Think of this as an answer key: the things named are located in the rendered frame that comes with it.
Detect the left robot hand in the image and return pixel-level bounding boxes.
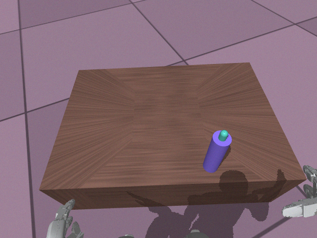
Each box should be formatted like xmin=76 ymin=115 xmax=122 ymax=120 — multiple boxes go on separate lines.
xmin=46 ymin=199 xmax=84 ymax=238

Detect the bottle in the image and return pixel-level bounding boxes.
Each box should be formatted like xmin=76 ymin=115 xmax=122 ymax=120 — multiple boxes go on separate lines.
xmin=203 ymin=130 xmax=232 ymax=173

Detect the right robot hand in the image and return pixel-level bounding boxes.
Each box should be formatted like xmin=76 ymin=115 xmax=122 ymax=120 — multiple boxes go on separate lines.
xmin=282 ymin=165 xmax=317 ymax=218

